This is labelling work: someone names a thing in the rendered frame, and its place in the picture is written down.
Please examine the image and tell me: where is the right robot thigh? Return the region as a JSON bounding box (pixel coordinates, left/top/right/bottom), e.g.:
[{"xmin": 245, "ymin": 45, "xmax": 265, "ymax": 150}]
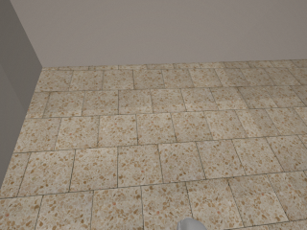
[{"xmin": 177, "ymin": 218, "xmax": 207, "ymax": 230}]

